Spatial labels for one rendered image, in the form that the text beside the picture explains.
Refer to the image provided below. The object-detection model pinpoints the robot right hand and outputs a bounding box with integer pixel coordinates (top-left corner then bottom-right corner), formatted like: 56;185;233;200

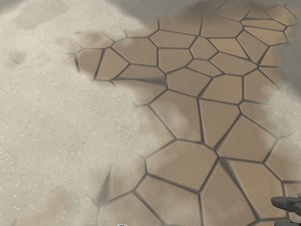
271;196;301;226

